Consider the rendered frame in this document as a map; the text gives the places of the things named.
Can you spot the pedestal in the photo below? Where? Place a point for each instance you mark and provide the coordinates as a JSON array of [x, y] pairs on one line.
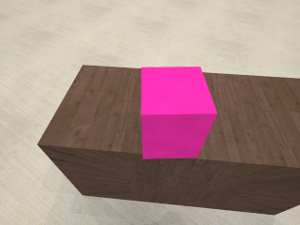
[[249, 162]]

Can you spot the carton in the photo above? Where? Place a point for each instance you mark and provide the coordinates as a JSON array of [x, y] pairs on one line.
[[177, 112]]

